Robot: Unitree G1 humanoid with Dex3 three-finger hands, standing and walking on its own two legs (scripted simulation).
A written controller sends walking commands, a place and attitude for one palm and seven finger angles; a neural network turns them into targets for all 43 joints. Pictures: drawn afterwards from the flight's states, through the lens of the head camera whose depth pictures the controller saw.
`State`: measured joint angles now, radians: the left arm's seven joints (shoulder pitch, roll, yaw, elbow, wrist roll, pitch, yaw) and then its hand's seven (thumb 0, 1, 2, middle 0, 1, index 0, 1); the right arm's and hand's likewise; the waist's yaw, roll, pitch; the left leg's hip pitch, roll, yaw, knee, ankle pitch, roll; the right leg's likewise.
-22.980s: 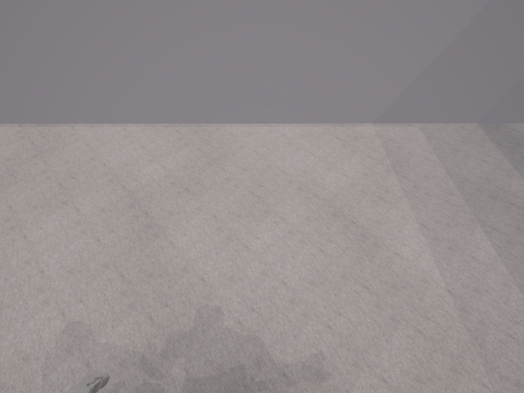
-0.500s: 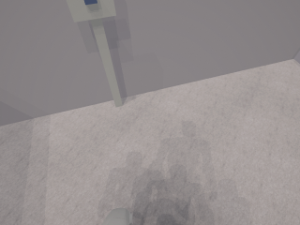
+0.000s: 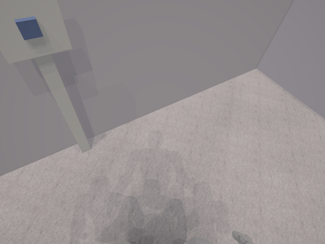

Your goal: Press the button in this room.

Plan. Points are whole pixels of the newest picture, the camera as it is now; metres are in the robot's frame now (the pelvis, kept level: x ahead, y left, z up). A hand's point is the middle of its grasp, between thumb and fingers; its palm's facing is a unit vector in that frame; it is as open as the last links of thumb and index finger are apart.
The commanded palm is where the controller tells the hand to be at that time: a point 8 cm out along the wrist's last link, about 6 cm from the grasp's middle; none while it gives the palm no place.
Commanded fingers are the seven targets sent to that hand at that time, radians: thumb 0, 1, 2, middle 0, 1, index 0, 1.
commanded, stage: walk to a spot facing it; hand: left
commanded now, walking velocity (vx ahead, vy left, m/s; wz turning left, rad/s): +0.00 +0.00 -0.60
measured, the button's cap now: (29, 27) +0.67 +0.51 +0.11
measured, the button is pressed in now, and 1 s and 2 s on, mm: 0 0 0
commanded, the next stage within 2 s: none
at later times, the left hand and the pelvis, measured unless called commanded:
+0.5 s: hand (134, 182) +0.31 +0.11 -0.16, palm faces -0.31 -0.92 -0.23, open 7.4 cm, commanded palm none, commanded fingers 0.00 0.90 0.90 -0.20 -0.30 -0.20 -0.30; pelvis +0.13 -0.02 -0.01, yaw -17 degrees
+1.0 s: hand (111, 173) +0.33 +0.19 -0.17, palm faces -0.48 -0.85 -0.22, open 7.4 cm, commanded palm none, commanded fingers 0.00 0.90 0.90 -0.20 -0.30 -0.20 -0.30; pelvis +0.17 +0.03 +0.00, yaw -35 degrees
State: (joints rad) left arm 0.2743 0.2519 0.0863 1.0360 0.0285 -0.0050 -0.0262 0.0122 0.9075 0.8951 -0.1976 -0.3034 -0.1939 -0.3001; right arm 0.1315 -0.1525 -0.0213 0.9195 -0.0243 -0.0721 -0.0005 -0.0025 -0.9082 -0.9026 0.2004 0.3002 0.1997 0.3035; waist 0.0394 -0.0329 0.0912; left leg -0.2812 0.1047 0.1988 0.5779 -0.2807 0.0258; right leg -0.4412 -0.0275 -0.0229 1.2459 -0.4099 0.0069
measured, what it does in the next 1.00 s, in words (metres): walks ahead, turning right: right foot, then left foot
